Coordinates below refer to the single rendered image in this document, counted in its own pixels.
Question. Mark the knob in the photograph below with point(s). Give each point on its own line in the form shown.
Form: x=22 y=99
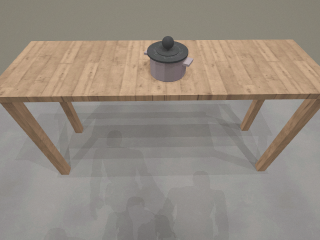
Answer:
x=167 y=42

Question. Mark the pot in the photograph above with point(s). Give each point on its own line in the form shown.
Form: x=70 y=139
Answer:
x=169 y=72

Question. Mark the table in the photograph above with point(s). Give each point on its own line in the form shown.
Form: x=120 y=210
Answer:
x=118 y=70

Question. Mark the lid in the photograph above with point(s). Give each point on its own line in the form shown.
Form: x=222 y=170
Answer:
x=176 y=54

